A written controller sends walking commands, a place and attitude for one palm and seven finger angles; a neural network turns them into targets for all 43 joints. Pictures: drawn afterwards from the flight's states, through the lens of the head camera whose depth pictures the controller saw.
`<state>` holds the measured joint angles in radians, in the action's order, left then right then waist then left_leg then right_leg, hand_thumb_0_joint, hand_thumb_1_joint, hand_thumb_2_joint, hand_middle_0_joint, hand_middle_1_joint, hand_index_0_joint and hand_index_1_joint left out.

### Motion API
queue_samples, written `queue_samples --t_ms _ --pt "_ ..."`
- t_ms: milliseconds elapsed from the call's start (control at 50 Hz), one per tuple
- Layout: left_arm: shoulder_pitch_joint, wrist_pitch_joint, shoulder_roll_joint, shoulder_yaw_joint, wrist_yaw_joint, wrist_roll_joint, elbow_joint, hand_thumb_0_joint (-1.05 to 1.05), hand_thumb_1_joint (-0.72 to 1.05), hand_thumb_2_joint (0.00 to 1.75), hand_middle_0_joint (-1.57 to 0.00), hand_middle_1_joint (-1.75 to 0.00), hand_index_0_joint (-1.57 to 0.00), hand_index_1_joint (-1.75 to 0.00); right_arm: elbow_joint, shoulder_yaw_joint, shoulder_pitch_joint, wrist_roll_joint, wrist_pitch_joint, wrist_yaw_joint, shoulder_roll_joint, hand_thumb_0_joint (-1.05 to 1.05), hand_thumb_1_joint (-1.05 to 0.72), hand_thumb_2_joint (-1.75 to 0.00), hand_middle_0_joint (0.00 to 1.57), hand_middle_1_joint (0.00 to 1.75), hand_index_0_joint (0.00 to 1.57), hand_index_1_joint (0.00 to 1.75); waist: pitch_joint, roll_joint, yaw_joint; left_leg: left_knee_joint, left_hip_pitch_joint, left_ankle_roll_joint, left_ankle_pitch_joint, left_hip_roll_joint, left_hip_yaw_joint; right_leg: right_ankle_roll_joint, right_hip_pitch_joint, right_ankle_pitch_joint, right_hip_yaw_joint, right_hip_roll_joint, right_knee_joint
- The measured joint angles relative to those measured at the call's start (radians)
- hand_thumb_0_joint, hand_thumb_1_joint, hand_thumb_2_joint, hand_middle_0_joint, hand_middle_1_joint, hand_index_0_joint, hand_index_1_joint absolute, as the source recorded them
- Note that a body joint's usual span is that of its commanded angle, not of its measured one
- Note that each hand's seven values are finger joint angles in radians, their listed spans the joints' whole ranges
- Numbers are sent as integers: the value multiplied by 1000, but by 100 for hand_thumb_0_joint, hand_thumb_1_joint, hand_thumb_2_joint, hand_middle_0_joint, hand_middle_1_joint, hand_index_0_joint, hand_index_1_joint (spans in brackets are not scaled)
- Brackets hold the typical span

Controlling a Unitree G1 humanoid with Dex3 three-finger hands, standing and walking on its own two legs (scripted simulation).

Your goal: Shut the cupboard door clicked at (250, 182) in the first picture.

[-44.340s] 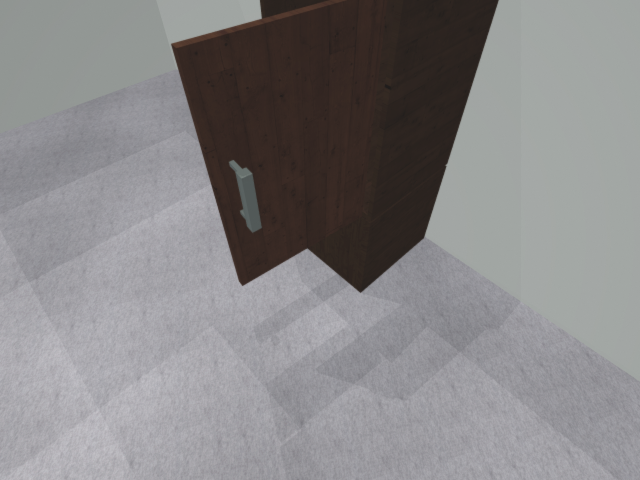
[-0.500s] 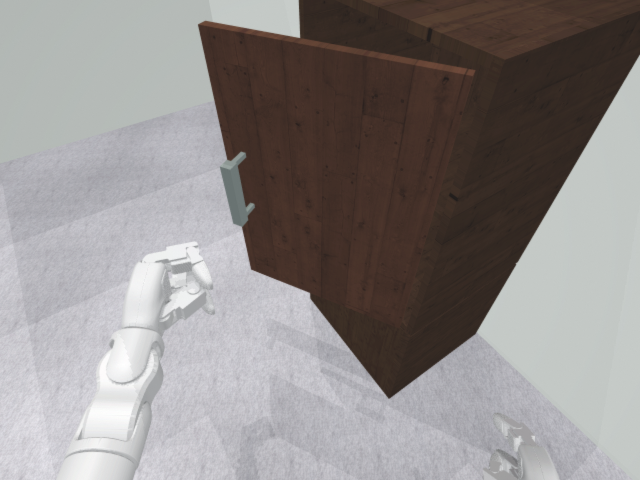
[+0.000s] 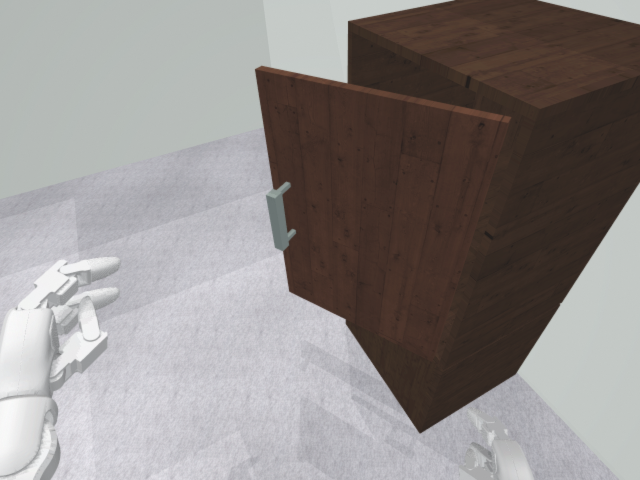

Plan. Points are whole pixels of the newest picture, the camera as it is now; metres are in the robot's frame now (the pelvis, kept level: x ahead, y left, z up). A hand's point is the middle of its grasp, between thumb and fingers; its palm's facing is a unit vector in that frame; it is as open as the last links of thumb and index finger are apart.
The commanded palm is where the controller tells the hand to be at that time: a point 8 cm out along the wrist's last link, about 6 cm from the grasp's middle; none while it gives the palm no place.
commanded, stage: draw the hand back to the body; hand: left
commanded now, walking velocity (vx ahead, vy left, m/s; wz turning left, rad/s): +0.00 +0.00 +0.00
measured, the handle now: (283, 216) +0.62 +0.16 -0.04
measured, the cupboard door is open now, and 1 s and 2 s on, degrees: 30 30 30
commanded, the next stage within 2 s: step back with the hand held close in 0.46 s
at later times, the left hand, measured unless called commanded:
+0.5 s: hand (88, 344) +0.19 +0.24 +0.16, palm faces +0.44 -0.80 -0.41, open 7.4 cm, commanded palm +0.14 +0.28 +0.17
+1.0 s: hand (47, 348) +0.18 +0.28 +0.16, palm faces +0.38 -0.77 -0.52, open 7.4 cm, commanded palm +0.12 +0.31 +0.17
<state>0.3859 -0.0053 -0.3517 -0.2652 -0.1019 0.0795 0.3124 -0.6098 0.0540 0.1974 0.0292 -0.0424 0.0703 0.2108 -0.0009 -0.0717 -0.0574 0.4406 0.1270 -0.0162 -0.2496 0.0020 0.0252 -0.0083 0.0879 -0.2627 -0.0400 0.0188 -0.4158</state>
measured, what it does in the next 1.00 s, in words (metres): stands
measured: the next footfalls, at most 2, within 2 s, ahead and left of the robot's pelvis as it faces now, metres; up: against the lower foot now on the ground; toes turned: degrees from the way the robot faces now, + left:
left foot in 1.58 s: -0.03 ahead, +0.11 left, +0.00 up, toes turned +6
right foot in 1.90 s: -0.34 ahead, -0.12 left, +0.00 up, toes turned -2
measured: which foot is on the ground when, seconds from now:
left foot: down 0.00-1.00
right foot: down 0.00-1.00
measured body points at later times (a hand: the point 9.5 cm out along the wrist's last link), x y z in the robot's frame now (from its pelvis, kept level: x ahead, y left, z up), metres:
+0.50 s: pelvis +0.00 -0.02 +0.00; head -0.03 -0.04 +0.45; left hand +0.16 +0.28 +0.19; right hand +0.19 -0.24 -0.08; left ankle +0.00 +0.11 -0.74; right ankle -0.02 -0.12 -0.74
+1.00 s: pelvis -0.03 +0.02 -0.01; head -0.02 +0.01 +0.44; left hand +0.15 +0.32 +0.19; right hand +0.15 -0.23 -0.09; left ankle +0.00 +0.11 -0.74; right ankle -0.02 -0.12 -0.74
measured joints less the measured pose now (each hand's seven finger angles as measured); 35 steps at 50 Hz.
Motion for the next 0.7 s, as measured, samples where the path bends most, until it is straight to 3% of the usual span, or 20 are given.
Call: queue_samples --t_ms 160,320,500,600,700 --pt "104 39 -31 -105 -12 3 86 1 89 90 -34 -44 -34 -44 -23 -33 17 2 -33 2 25 2 -90 -90 20 30 20 30 -9 -15 -8 -6 -12 4 0 -3 0 4 -9 -3 0 -3 0" --pt "68 34 20 -64 -11 -3 23 1 89 90 -24 -33 -23 -33 -33 -43 3 0 -53 10 31 2 -90 -90 20 30 20 30 9 -6 -8 -14 -8 10 13 -6 -6 11 1 -2 -6 -6 -8" --pt "85 56 -9 -67 -9 -5 75 1 89 90 -22 -30 -21 -30 -34 -40 4 -4 -81 13 17 2 -90 -90 20 30 20 30 -8 1 2 -9 -22 20 1 -21 -2 21 -14 -6 -1 -21 -4" --pt "78 66 -14 -91 -2 3 49 1 89 90 -21 -30 -21 -30 -29 -41 -4 -1 -70 8 14 2 -90 -90 20 30 20 30 -2 -7 5 -16 -22 21 6 -22 1 21 -11 -2 2 -22 0" --pt "95 104 -8 -102 0 -7 24 1 89 90 -21 -30 -21 -30 -13 -48 -10 -5 -24 1 31 2 -90 -90 20 30 20 30 -24 -23 26 48 74 14 -13 -31 -16 18 52 6 -15 -31 -5"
